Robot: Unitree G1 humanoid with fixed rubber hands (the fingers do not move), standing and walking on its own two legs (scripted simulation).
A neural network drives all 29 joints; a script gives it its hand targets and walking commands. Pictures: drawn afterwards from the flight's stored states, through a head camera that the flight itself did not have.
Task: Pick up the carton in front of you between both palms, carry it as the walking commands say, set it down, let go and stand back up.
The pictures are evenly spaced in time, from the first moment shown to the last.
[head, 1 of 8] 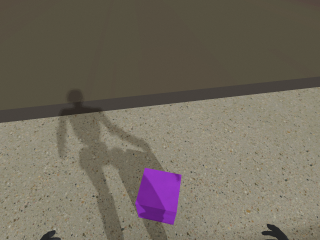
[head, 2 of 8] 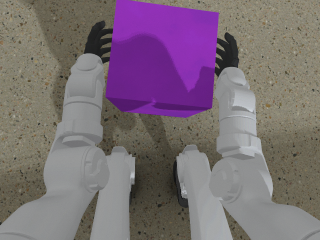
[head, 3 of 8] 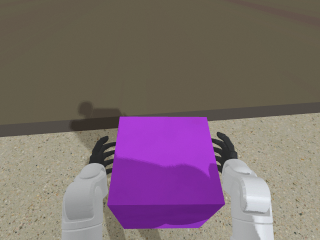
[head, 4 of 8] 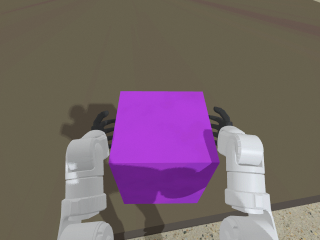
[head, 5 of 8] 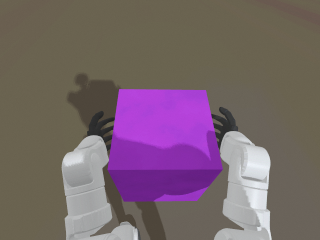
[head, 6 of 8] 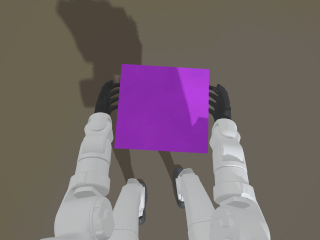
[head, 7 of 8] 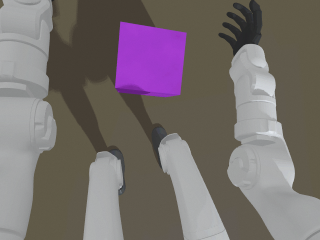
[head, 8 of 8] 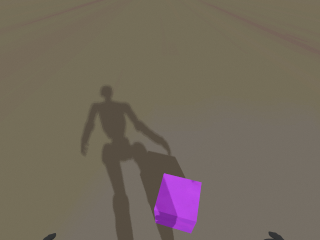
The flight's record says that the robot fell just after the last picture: no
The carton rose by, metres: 0.91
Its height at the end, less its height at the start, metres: +0.14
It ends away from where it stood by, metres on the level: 2.44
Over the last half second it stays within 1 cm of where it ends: yes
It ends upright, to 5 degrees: yes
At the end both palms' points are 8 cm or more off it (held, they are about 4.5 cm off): yes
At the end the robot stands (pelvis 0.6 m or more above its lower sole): yes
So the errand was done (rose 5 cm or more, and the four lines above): yes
